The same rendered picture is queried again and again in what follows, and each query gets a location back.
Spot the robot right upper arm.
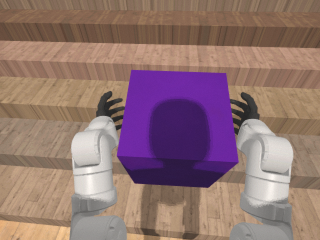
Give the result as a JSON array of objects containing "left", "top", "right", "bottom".
[{"left": 229, "top": 222, "right": 289, "bottom": 240}]

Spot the left robot hand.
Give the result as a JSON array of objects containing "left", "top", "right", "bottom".
[{"left": 96, "top": 91, "right": 125, "bottom": 130}]

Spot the carton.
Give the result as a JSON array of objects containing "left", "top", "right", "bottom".
[{"left": 116, "top": 70, "right": 239, "bottom": 188}]

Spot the robot right forearm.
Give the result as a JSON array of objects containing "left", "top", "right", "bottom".
[{"left": 236, "top": 119, "right": 294, "bottom": 240}]

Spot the robot left upper arm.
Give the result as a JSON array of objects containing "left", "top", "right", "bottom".
[{"left": 70, "top": 215, "right": 127, "bottom": 240}]

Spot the right robot hand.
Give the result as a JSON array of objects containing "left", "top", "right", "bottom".
[{"left": 230, "top": 92, "right": 260, "bottom": 135}]

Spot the robot left forearm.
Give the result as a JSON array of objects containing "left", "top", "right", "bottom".
[{"left": 69, "top": 116, "right": 119, "bottom": 240}]

